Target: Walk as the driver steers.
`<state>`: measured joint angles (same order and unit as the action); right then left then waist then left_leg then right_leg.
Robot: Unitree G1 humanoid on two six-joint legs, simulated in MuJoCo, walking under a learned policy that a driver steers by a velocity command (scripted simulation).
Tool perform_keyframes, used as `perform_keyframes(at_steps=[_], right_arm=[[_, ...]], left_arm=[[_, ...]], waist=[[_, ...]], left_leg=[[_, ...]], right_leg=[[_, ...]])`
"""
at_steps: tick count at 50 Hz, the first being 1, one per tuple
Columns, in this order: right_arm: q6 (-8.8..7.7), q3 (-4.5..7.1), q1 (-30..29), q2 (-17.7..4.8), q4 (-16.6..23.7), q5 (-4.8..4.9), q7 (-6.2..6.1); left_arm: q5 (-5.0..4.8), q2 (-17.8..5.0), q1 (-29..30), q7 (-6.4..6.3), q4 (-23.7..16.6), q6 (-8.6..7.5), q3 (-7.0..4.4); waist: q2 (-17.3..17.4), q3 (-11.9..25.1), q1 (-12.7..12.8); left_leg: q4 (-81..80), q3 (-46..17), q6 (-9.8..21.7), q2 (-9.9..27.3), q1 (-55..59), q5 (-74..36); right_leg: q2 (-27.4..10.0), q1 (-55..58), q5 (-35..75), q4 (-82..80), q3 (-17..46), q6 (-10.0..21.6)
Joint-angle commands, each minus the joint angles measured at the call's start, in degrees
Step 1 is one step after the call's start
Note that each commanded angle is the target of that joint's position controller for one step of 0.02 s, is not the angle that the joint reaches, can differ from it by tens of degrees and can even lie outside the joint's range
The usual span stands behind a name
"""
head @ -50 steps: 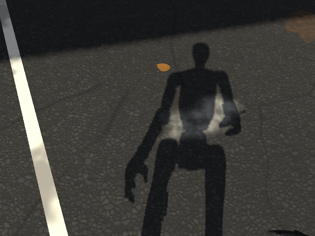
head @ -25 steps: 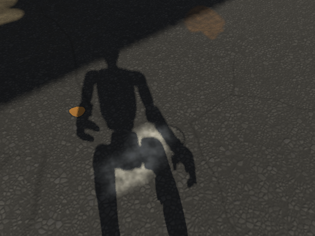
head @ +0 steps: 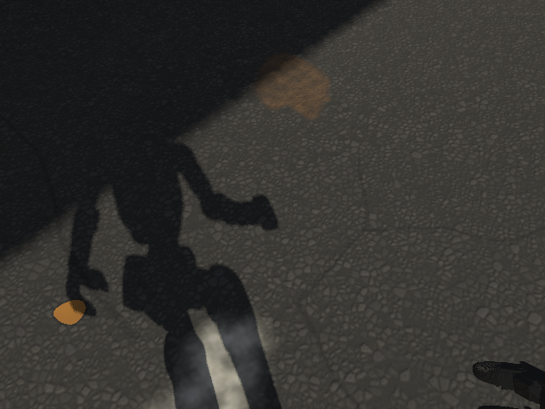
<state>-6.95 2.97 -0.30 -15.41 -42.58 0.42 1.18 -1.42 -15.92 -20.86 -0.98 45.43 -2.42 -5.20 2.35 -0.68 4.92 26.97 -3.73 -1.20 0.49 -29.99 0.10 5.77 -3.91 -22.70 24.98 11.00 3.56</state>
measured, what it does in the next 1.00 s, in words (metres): walks ahead: left foot, then right foot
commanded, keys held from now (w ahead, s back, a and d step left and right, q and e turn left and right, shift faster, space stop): w+e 0.36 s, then w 0.22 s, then w+q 0.42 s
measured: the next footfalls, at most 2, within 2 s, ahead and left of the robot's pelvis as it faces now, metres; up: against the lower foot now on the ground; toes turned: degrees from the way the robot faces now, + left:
left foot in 0.04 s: +0.19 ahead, +0.13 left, +0.00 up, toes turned -4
right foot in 0.56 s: +0.41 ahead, -0.19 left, +0.00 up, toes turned -20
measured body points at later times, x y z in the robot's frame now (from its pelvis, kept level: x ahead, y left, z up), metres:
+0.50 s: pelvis +0.25 -0.01 +0.00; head +0.29 -0.03 +0.45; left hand +0.54 +0.14 -0.07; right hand +0.18 -0.30 -0.13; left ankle +0.15 +0.13 -0.73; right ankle +0.37 -0.19 -0.71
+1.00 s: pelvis +0.52 -0.11 +0.00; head +0.54 -0.12 +0.45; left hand +0.61 +0.16 -0.12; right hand +0.65 -0.38 -0.11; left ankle +0.72 -0.01 -0.69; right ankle +0.37 -0.18 -0.73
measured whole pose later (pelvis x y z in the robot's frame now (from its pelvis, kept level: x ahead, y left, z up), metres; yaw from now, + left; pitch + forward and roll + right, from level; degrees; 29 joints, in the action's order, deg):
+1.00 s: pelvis +0.52 -0.11 +0.00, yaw -9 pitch +2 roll -2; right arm -2.6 2.6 7.3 -15.2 -44.8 1.1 2.7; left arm 0.0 -15.0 -17.8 -0.3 46.7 -4.8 -4.2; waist 2.7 -0.8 3.3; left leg 37.9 -0.3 1.2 5.0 -38.3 -2.6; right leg 2.2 4.6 -18.7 12.3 -11.2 1.0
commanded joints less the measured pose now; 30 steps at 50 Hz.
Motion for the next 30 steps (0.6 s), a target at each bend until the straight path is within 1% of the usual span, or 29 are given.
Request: perform_keyframes(at_steps=[1, 2, 3, 4, 5, 6, 7, 8, 9, 10, 11, 13, 15, 17, 19, 21, 22, 23, 24, 25, 26, 27, 28, 29, 30], right_arm=[[-1.85, 3.54, 7.6, -9.8, 1.9, -0.53, -0.28], [-1.83, 4.33, 16.8, -13.1, 1.2, -1.37, -0.75], [-1.03, 5.32, 21.1, -17.3, -0.9, -1.93, -0.46], [-0.74, 4.08, 19.7, -11.3, 0.1, -0.54, -0.22], [-0.29, 3.02, 16.9, -7.4, 1.0, -0.27, -0.50], [0.21, 2.51, 13.8, -6.6, 1.3, -0.81, -0.57], [0.51, 2.13, 12.1, -5.5, 0.9, -1.10, -0.61], [0.45, 1.83, 11.4, -4.9, 0.6, -1.46, -0.74], [0.25, 1.90, 11.4, -4.8, 0.3, -1.31, -0.75], [0.00, 2.06, 11.8, -5.1, -0.2, -0.99, -0.73], [-0.24, 2.34, 12.1, -5.9, -0.6, -0.81, -0.74], [-0.36, 2.89, 12.7, -7.5, -1.2, -0.78, -0.88], [-0.05, 3.16, 12.9, -8.3, -1.6, -0.83, -1.04], [0.39, 3.24, 13.1, -9.0, -1.9, -0.69, -1.23], [0.87, 3.32, 15.2, -9.6, -2.7, -0.40, -1.39], [1.40, 3.40, 17.7, -10.4, -3.9, 0.15, -1.19], [1.71, 3.48, 18.7, -10.8, -4.4, 0.49, -1.05], [2.07, 3.61, 19.2, -11.3, -4.9, 0.88, -0.95], [2.44, 3.74, 19.4, -12.0, -5.3, 1.23, -0.95], [2.73, 3.89, 19.1, -12.8, -5.5, 1.49, -1.05], [3.05, 4.01, 18.6, -13.7, -5.7, 1.70, -1.25], [3.40, 3.65, 18.0, -13.3, -5.9, 1.76, -1.52], [3.21, 2.67, 18.3, -11.2, -5.4, 0.90, -1.84], [2.16, 0.22, 22.5, -4.2, -2.5, -1.28, -1.26], [0.48, 0.14, 22.0, -6.2, -3.7, 0.55, -0.60]], left_arm=[[0.35, -6.0, 2.5, -0.26, -4.1, -0.28, -1.10], [1.36, -2.9, 2.2, -0.04, -5.5, -0.43, 0.15], [-0.58, 0.5, -6.9, 0.09, -7.1, -1.11, 1.14], [-1.47, -6.2, -6.4, -0.12, -5.4, -1.09, 0.18], [-0.99, -9.5, 0.2, -0.08, -6.1, -0.73, -0.70], [-0.30, -9.0, 3.4, -0.18, -6.8, -0.42, -0.78], [0.36, -8.3, 5.3, -0.03, -7.6, -0.36, -0.93], [0.05, -7.1, 4.9, 0.35, -7.8, -0.10, -0.99], [-0.36, -5.9, 4.3, 0.57, -7.9, 0.24, -0.84], [-0.48, -4.7, 4.4, 0.69, -8.3, 0.58, -0.61], [-0.38, -4.1, 5.2, 0.73, -9.0, 0.87, -0.46], [-0.04, -3.6, 7.2, 0.80, -10.3, 1.10, -0.23], [-0.07, -3.4, 8.9, 1.23, -10.8, 0.97, -0.04], [-0.06, -2.9, 11.8, 1.95, -11.4, 0.60, 0.26], [0.16, -1.8, 16.2, 2.66, -12.6, 0.21, 0.84], [0.07, -1.1, 19.4, 3.19, -13.9, 0.00, 1.27], [-0.02, -1.2, 20.5, 3.42, -14.5, -0.08, 1.33], [-0.03, -1.6, 21.3, 3.64, -15.0, -0.16, 1.26], [0.10, -2.3, 21.5, 3.82, -15.4, -0.22, 1.04], [0.34, -3.3, 20.5, 3.91, -15.5, -0.25, 0.59], [0.67, -4.9, 16.9, 3.85, -14.8, -0.20, -0.25], [0.70, -7.1, 8.4, 3.58, -12.3, -0.14, -1.68], [0.69, -10.8, -0.9, 2.71, -9.7, 0.20, -3.33], [0.99, -17.6, -4.8, 1.90, -8.8, 0.22, -4.33], [0.97, -14.7, -6.0, 1.96, -9.7, -0.19, -3.10]], waist=[[-9.4, 6.3, -7.9], [-3.1, 14.8, -11.3], [17.9, 21.0, -6.8], [11.9, 17.5, -8.2], [5.7, 9.9, -9.8], [1.7, 5.7, -8.8], [1.6, 2.4, -7.8], [3.1, 1.5, -6.4], [4.1, 1.2, -5.9], [4.1, 1.0, -5.8], [3.5, 0.5, -5.7], [2.1, 0.2, -5.8], [1.6, 0.1, -6.1], [1.4, -0.6, -7.2], [0.8, -1.9, -9.0], [0.4, -3.2, -10.1], [0.5, -3.9, -10.2], [0.8, -4.3, -9.9], [1.3, -4.3, -9.2], [2.3, -3.1, -7.7], [3.5, -0.3, -5.0], [2.9, 4.6, 0.0], [1.0, 10.2, 4.0], [-13.6, 17.0, 0.6], [-13.1, 26.4, 2.1]], left_leg=[[-2.1, -0.1, 3.8, 1.3, 18.8, 2.5], [-0.8, -9.7, 7.3, 11.2, 34.2, 5.7], [-6.9, -38.0, 17.2, 24.0, 51.5, 17.4], [-9.6, -42.1, 16.3, 24.3, 49.5, 30.6], [-10.3, -31.7, 13.4, 21.5, 42.3, 29.7], [-11.1, -23.8, 11.7, 18.9, 34.6, 22.3], [-12.4, -18.4, 11.3, 16.6, 28.9, 16.2], [-13.8, -13.8, 10.6, 15.0, 25.4, 12.4], [-15.3, -10.7, 10.6, 14.1, 23.7, 10.5], [-16.3, -8.3, 11.1, 14.1, 23.1, 8.4], [-17.3, -6.4, 11.7, 14.4, 22.9, 6.3], [-18.3, -3.1, 12.6, 15.2, 23.8, 2.0], [-18.6, 1.1, 12.2, 14.8, 25.3, -1.4], [-18.5, 5.6, 11.0, 13.6, 25.9, -3.3], [-18.4, 8.3, 10.4, 13.4, 26.4, -3.7], [-18.3, 9.2, 10.5, 14.3, 28.3, -3.9], [-17.9, 9.3, 10.5, 15.0, 29.8, -4.8], [-17.2, 9.3, 10.4, 15.9, 31.5, -6.7], [-15.6, 9.6, 10.1, 16.6, 33.2, -11.1], [-12.5, 10.3, 9.7, 16.8, 34.3, -20.3], [-6.9, 11.6, 8.9, 16.5, 34.7, -30.5], [3.0, 13.9, 7.4, 14.7, 32.0, -35.9], [16.3, 15.0, 5.1, 12.4, 21.0, -26.5], [39.3, 14.3, 1.2, 3.9, -3.6, 16.3], [50.3, 1.8, 1.1, -0.2, -9.9, 34.8]], right_leg=[[-10.3, -5.0, 24.6, 7.6, 9.9, 4.8], [-6.3, -12.6, 16.0, 23.9, 4.8, 2.5], [1.0, -33.7, -11.8, 42.3, -1.3, -1.2], [-4.2, -40.9, -10.4, 49.9, 0.5, -1.7], [-6.2, -42.5, -4.8, 51.2, -0.8, -2.0], [-8.3, -40.4, -0.5, 50.0, -2.6, -2.2], [-9.9, -39.0, 2.1, 47.1, -2.7, -2.3], [-11.4, -36.2, 3.8, 45.2, -2.9, -2.1], [-12.0, -34.9, 4.5, 43.7, -3.7, -2.2], [-12.3, -35.0, 4.9, 42.6, -4.4, -2.4], [-12.7, -35.9, 6.1, 41.2, -4.6, -2.6], [-13.2, -38.3, 9.6, 37.1, -4.6, -3.3], [-13.3, -38.8, 15.0, 32.0, -5.2, -3.6], [-12.8, -37.3, 20.7, 25.4, -7.0, -3.4], [-12.0, -35.5, 23.8, 19.4, -9.2, -2.9], [-10.9, -34.4, 22.6, 15.0, -10.7, -2.1], [-10.4, -34.2, 21.0, 13.3, -11.2, -1.6], [-9.8, -34.0, 18.7, 11.8, -11.6, -0.8], [-8.9, -32.9, 16.0, 10.5, -12.4, 0.1], [-7.5, -29.8, 13.2, 9.3, -13.5, 1.2], [-5.4, -23.5, 11.9, 7.9, -15.0, 2.4], [-3.1, -11.0, 16.0, 4.0, -16.3, 4.2], [-5.8, 6.0, 19.3, 5.6, -11.2, 6.1], [-22.0, 27.2, 16.5, 4.5, 16.6, 14.5], [-29.7, 29.6, 13.3, -4.4, 34.4, 19.7]])
Velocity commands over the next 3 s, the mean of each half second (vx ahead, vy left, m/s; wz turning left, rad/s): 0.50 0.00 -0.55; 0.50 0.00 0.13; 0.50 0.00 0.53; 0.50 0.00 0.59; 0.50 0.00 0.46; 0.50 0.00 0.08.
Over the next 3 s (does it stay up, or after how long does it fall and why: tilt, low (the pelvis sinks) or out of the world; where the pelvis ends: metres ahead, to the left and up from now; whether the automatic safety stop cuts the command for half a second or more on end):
stays up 1.54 0.24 0.01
